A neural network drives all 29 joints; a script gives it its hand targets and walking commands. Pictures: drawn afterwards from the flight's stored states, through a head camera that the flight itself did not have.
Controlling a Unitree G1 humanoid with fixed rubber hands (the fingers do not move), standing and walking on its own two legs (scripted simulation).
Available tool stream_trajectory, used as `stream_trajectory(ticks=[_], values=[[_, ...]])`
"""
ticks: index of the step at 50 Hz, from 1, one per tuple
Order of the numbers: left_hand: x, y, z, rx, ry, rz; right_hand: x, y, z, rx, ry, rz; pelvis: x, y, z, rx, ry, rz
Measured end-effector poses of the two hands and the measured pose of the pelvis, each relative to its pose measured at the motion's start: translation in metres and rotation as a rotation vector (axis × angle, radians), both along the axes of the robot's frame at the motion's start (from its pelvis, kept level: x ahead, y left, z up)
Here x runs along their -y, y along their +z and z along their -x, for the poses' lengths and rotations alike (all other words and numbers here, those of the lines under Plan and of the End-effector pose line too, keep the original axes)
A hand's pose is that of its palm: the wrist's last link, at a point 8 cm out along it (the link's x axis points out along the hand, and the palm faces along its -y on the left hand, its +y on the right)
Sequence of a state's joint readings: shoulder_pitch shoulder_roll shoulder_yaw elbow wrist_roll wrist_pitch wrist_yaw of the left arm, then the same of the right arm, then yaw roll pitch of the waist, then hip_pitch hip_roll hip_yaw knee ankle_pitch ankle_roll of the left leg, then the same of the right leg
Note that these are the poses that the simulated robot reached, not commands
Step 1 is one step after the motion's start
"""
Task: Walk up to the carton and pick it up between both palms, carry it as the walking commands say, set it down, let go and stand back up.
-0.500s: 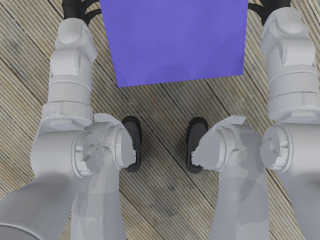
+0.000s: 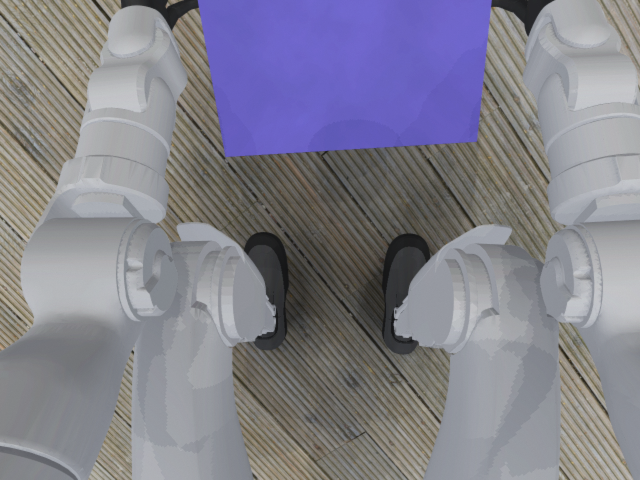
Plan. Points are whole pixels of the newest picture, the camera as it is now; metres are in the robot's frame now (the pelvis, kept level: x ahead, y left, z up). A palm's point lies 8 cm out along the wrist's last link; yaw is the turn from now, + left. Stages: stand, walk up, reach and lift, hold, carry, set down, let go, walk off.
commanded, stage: set down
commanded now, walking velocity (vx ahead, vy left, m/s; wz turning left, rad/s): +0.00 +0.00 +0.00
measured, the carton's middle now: (342, 26) +0.54 -0.01 -0.27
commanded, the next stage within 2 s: none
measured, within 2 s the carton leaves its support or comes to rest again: rests again in 0.84 s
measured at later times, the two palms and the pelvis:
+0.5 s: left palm (157, 13) +0.53 +0.17 -0.18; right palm (543, 5) +0.53 -0.20 -0.20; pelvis +0.00 +0.00 -0.01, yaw +0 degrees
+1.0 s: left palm (162, 5) +0.54 +0.18 -0.21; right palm out of the picture +0.54 -0.20 -0.21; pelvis +0.00 +0.00 -0.02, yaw +0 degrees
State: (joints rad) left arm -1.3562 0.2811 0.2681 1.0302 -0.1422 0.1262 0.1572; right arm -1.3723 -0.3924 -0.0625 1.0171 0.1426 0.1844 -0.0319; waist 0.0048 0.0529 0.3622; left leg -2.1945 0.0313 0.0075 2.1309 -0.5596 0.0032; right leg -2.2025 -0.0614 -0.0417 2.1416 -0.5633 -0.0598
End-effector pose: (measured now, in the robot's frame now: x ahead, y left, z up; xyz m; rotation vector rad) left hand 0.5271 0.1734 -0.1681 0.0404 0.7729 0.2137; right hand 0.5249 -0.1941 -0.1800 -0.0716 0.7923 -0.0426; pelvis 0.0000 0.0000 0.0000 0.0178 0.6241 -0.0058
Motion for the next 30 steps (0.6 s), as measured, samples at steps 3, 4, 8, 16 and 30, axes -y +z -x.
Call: stream_trajectory(ticks=[3,4,8,16,30], values=[[-0.001,-0.003,0.000,-0.006,-0.001,0.000,-0.001,-0.002,0.000,-0.005,0.000,0.002,-0.001,-0.002,0.000,0.001,0.000,0.001],[-0.001,-0.004,0.000,-0.009,-0.002,0.000,-0.001,-0.003,0.000,-0.007,0.001,0.004,-0.001,-0.003,0.000,0.000,0.000,0.002],[-0.001,-0.008,0.000,-0.020,-0.008,0.000,-0.001,-0.006,0.001,-0.017,0.004,0.013,-0.002,-0.004,0.000,-0.001,0.001,0.004],[0.000,-0.014,-0.001,-0.028,-0.016,0.001,0.001,-0.012,0.000,-0.024,0.005,0.020,-0.003,-0.008,0.000,-0.005,0.002,0.005],[-0.001,-0.020,-0.006,-0.026,-0.019,0.016,0.002,-0.018,-0.004,-0.019,0.011,0.007,-0.003,-0.014,-0.001,-0.009,0.002,0.004]])
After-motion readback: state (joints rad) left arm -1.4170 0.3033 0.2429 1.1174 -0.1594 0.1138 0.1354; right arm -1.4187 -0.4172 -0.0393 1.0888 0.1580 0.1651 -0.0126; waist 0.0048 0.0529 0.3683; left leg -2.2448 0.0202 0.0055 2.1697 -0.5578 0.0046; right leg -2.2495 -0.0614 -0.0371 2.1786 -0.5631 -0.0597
